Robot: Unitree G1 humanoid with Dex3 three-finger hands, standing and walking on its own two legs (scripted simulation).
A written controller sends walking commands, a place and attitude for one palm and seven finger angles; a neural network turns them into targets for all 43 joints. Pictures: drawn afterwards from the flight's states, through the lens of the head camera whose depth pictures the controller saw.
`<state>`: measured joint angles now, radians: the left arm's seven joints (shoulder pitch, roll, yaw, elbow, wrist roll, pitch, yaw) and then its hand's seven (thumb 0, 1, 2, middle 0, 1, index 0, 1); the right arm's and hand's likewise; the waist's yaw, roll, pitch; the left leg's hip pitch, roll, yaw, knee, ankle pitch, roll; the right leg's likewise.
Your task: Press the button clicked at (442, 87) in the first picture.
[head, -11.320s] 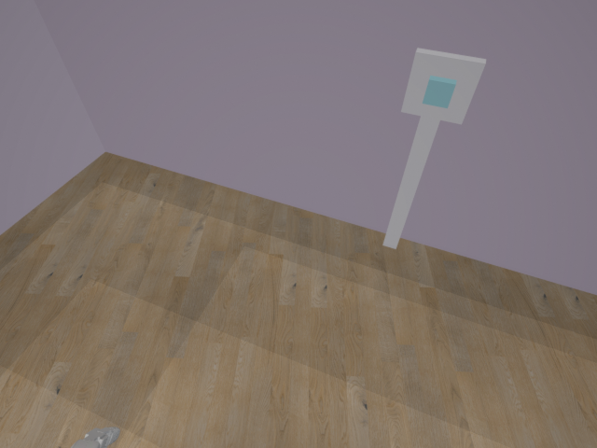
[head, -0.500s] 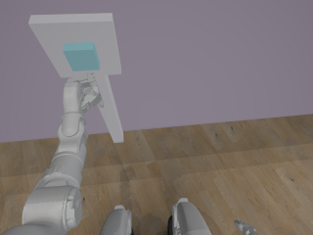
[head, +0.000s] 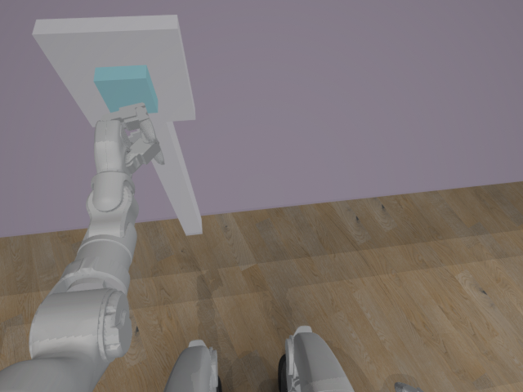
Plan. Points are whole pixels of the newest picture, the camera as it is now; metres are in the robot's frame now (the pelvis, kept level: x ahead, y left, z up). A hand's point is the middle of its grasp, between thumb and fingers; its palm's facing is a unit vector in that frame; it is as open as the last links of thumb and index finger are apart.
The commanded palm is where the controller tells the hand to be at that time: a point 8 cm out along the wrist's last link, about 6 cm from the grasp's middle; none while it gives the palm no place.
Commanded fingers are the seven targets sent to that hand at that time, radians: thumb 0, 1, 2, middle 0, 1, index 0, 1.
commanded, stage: press the button with the knuckle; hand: left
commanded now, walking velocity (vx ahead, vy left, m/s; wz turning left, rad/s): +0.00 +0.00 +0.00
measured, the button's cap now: (128, 89) +0.56 +0.18 +0.08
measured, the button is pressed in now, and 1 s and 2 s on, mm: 0 13 0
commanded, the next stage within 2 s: hold the button down briefly in 0.72 s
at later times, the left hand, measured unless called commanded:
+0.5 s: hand (157, 128) +0.51 +0.14 +0.04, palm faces +0.06 -1.00 -0.05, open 2.7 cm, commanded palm +0.50 +0.18 +0.05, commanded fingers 0.00 0.90 0.90 -1.30 -1.50 -1.30 -1.50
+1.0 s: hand (156, 126) +0.52 +0.14 +0.04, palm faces +0.05 -1.00 -0.05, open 2.7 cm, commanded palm +0.52 +0.18 +0.05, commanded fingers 0.00 0.90 0.90 -1.30 -1.50 -1.30 -1.50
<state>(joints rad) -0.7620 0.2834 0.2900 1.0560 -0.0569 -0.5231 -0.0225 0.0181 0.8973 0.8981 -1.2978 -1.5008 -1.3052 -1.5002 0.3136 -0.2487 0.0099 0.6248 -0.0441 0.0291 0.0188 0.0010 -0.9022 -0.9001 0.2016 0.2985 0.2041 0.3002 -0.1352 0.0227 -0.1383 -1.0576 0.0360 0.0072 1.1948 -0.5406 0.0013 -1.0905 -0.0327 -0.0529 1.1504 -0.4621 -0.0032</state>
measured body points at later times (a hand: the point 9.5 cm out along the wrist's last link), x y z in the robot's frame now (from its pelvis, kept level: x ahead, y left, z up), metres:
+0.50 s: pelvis -0.01 +0.00 -0.01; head +0.14 +0.01 +0.41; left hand +0.50 +0.19 +0.05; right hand +0.01 -0.26 -0.13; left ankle +0.01 +0.12 -0.64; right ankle +0.04 -0.12 -0.64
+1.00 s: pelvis -0.03 +0.00 -0.02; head +0.12 +0.03 +0.40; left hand +0.51 +0.19 +0.05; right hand -0.02 -0.26 -0.13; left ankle +0.01 +0.12 -0.64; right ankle +0.04 -0.12 -0.64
